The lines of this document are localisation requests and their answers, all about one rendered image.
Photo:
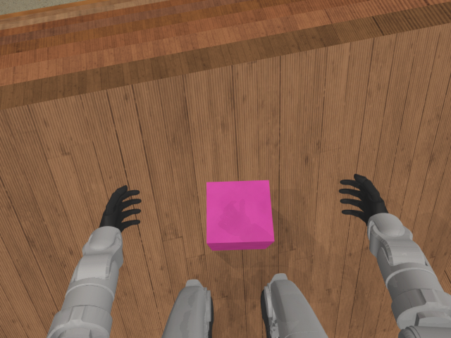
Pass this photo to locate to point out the left robot forearm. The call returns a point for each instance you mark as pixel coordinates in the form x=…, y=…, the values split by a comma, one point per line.
x=86, y=310

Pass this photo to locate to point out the right robot shin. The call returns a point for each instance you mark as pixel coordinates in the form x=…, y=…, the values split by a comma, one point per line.
x=273, y=323

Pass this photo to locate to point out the right robot forearm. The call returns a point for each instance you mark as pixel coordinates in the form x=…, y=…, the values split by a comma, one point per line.
x=418, y=298

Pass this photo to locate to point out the carton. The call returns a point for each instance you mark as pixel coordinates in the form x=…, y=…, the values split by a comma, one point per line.
x=238, y=215

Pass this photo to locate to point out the right robot hand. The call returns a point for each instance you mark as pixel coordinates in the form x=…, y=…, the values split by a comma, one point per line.
x=371, y=203

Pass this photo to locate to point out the left robot hand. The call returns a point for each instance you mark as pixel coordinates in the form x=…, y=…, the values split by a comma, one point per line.
x=113, y=215

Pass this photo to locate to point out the right robot thigh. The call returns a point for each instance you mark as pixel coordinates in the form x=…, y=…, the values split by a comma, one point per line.
x=294, y=315

